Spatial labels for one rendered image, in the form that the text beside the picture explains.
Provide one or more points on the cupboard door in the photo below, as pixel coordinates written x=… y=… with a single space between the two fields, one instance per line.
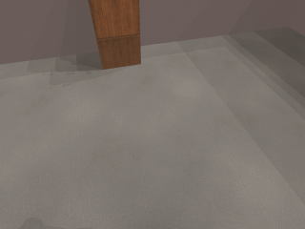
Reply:
x=115 y=17

